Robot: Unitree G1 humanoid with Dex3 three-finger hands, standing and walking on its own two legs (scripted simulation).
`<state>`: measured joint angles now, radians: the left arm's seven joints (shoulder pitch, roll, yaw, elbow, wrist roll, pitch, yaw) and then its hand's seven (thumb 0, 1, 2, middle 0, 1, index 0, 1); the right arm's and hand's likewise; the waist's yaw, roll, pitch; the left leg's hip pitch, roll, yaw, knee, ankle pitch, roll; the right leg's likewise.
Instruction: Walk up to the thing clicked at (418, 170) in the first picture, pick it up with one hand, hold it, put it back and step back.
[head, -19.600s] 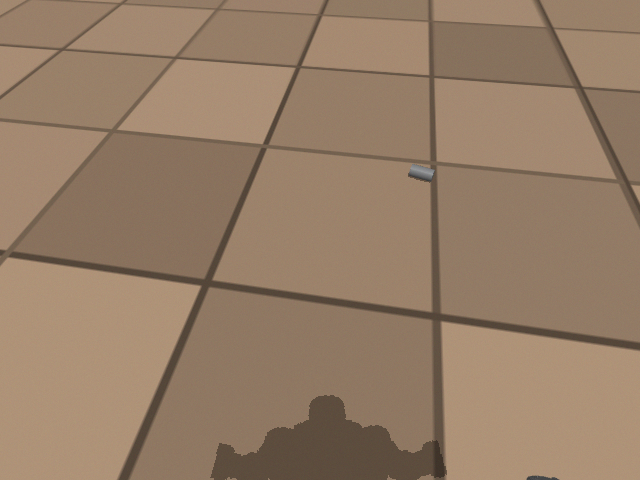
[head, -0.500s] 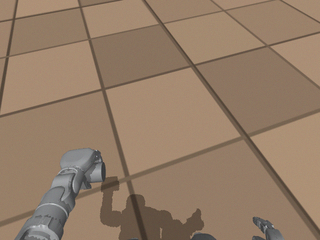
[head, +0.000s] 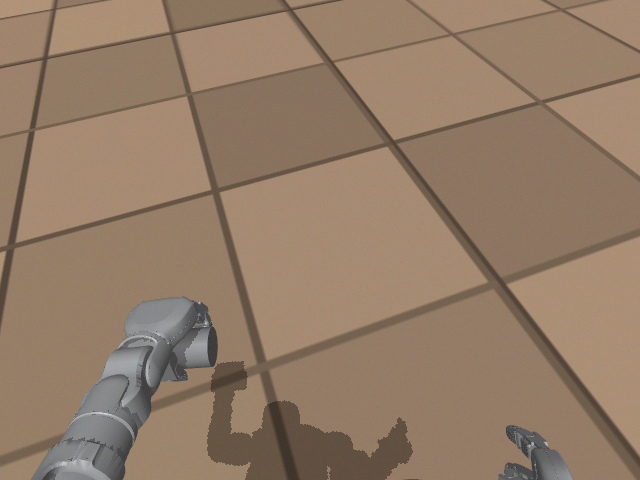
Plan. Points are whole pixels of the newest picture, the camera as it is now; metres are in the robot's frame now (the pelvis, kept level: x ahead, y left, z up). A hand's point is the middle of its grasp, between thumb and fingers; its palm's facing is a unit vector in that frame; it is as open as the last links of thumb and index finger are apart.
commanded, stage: hold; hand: left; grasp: from above
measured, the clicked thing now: (176, 349) +0.31 +0.23 -0.07
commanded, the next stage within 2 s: crouch in 1.14 s
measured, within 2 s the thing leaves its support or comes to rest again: neither
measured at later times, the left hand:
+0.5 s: hand (168, 359) +0.28 +0.22 -0.03, palm faces -0.46 -0.06 -0.89, open 8.7 cm
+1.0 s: hand (170, 362) +0.27 +0.22 -0.03, palm faces -0.47 -0.05 -0.88, open 8.7 cm
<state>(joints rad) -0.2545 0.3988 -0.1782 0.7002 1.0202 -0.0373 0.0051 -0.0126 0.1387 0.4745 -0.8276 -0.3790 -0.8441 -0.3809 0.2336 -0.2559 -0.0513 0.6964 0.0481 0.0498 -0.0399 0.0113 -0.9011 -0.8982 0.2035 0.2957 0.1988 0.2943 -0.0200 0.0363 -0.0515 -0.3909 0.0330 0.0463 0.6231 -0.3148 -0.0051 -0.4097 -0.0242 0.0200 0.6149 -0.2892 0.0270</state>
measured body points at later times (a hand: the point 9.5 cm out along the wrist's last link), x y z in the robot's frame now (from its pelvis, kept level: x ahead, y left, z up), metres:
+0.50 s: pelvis -0.01 +0.00 +0.01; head +0.00 -0.02 +0.46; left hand +0.30 +0.22 +0.02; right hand +0.12 -0.26 -0.11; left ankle +0.00 +0.12 -0.73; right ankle +0.01 -0.14 -0.73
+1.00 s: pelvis -0.01 +0.00 +0.01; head -0.01 -0.02 +0.46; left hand +0.29 +0.22 +0.02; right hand +0.13 -0.26 -0.10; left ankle +0.00 +0.12 -0.73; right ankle +0.01 -0.14 -0.73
